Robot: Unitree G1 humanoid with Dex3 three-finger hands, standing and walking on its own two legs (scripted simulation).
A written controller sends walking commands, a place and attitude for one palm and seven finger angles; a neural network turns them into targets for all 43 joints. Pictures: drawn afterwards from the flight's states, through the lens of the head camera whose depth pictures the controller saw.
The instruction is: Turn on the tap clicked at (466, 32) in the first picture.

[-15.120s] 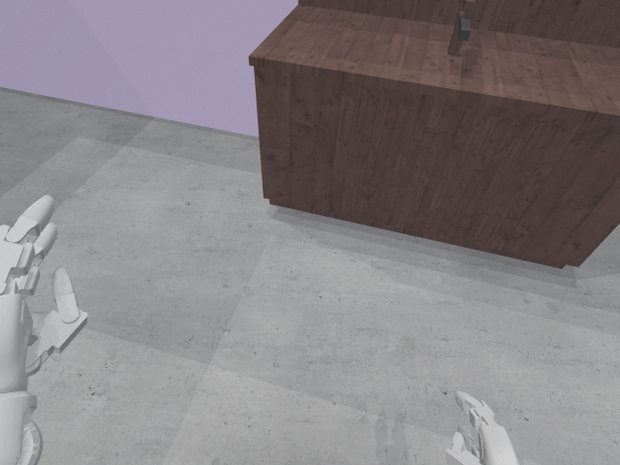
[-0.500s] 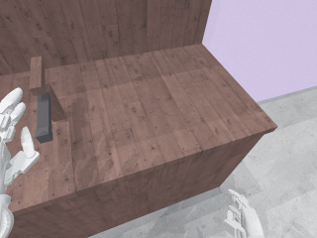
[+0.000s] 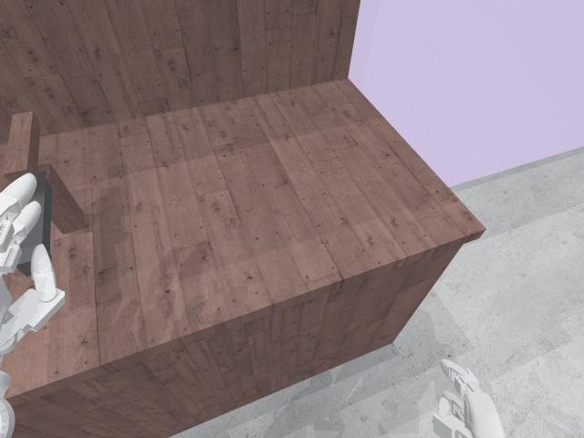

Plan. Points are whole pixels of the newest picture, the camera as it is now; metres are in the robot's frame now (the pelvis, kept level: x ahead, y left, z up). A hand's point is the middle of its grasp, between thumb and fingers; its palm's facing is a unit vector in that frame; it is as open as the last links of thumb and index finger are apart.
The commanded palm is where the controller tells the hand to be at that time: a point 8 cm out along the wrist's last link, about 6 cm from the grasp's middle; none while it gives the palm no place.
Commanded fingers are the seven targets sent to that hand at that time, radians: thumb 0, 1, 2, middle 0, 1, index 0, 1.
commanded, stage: come to a stop and stand still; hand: left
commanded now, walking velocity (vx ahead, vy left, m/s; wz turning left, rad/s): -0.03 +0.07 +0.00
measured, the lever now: (33, 260) +0.31 +0.35 +0.08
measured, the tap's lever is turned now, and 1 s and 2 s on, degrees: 0 0 0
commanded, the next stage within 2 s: look again from close up in 0.90 s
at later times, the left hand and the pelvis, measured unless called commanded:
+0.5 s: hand out of the picture +0.21 +0.32 +0.13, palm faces +0.28 -0.88 -0.37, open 7.4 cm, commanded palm +0.15 +0.35 +0.18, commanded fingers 0.00 0.90 0.90 -0.20 -0.30 -0.20 -0.30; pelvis -0.02 +0.08 +0.01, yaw -1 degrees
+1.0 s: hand out of the picture +0.21 +0.36 +0.16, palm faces +0.36 -0.86 -0.36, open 7.4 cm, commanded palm +0.14 +0.40 +0.18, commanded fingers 0.00 0.90 0.90 -0.20 -0.30 -0.20 -0.30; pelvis -0.02 +0.12 +0.00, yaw +0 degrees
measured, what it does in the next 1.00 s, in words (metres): shifts its weight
